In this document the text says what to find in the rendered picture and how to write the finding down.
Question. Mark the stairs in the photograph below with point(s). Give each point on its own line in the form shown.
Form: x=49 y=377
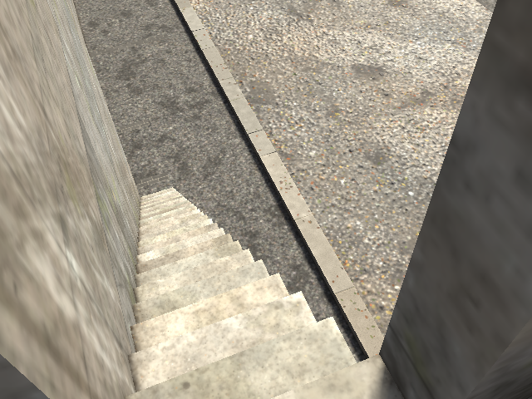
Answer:
x=210 y=322

